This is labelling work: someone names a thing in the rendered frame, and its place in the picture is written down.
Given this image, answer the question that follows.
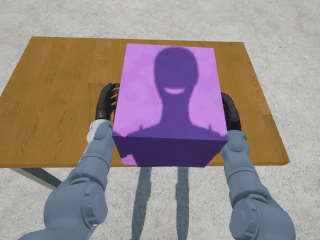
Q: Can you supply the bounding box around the carton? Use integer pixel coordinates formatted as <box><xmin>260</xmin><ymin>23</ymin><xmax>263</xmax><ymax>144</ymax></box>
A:
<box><xmin>112</xmin><ymin>43</ymin><xmax>229</xmax><ymax>168</ymax></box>

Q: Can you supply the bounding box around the left robot upper arm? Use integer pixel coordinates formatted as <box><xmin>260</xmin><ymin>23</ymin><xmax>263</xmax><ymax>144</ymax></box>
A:
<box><xmin>18</xmin><ymin>181</ymin><xmax>108</xmax><ymax>240</ymax></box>

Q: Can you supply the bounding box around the right robot upper arm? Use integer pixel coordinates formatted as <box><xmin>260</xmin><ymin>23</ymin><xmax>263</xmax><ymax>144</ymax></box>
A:
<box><xmin>229</xmin><ymin>198</ymin><xmax>296</xmax><ymax>240</ymax></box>

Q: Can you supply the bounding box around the robot right hand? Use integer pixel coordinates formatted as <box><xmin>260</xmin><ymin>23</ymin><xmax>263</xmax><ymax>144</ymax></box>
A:
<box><xmin>221</xmin><ymin>92</ymin><xmax>242</xmax><ymax>131</ymax></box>

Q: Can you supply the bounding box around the robot left hand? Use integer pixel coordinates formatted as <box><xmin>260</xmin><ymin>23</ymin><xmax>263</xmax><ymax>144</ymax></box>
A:
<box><xmin>95</xmin><ymin>83</ymin><xmax>120</xmax><ymax>121</ymax></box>

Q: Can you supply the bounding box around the robot right forearm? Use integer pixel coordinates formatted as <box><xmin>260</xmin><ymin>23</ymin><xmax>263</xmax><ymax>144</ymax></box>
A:
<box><xmin>221</xmin><ymin>130</ymin><xmax>296</xmax><ymax>240</ymax></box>

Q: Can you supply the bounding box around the table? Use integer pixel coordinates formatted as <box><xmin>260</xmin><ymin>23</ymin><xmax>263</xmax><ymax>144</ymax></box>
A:
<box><xmin>0</xmin><ymin>36</ymin><xmax>290</xmax><ymax>190</ymax></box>

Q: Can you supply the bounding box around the robot left forearm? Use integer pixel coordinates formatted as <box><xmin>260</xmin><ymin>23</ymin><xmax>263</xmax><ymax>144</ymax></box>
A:
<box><xmin>43</xmin><ymin>119</ymin><xmax>115</xmax><ymax>226</ymax></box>

